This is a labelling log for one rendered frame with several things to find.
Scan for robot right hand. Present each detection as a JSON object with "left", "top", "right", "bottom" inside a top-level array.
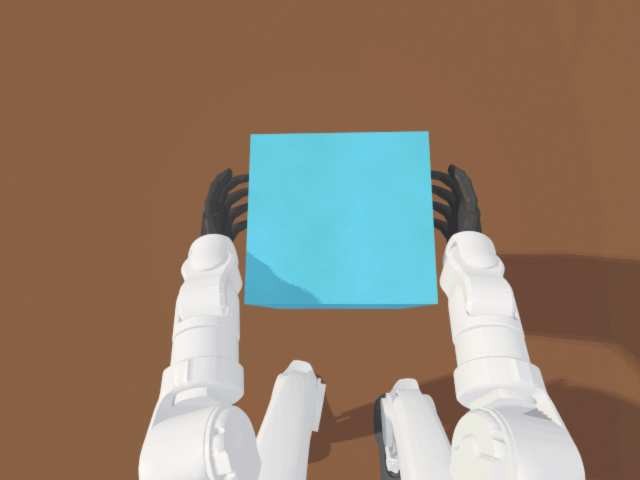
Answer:
[{"left": 431, "top": 164, "right": 482, "bottom": 243}]

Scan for robot right upper arm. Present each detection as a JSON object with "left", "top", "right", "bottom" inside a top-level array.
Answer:
[{"left": 449, "top": 406, "right": 585, "bottom": 480}]

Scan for carton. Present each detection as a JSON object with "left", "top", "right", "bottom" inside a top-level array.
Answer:
[{"left": 244, "top": 131, "right": 438, "bottom": 309}]

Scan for robot right foot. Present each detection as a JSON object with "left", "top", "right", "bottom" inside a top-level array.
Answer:
[{"left": 374, "top": 393, "right": 401, "bottom": 480}]

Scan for right robot thigh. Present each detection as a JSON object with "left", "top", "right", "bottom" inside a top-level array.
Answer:
[{"left": 380, "top": 389, "right": 452, "bottom": 480}]

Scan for robot left hand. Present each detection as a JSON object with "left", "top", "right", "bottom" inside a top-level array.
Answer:
[{"left": 200, "top": 168, "right": 249, "bottom": 242}]

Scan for robot left upper arm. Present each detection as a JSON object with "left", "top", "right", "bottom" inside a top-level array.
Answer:
[{"left": 140, "top": 404, "right": 261, "bottom": 480}]

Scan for right robot forearm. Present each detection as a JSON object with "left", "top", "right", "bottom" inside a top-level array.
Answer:
[{"left": 439, "top": 231, "right": 585, "bottom": 473}]

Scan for left robot forearm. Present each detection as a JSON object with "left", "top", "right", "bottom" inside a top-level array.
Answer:
[{"left": 139, "top": 234, "right": 244, "bottom": 480}]

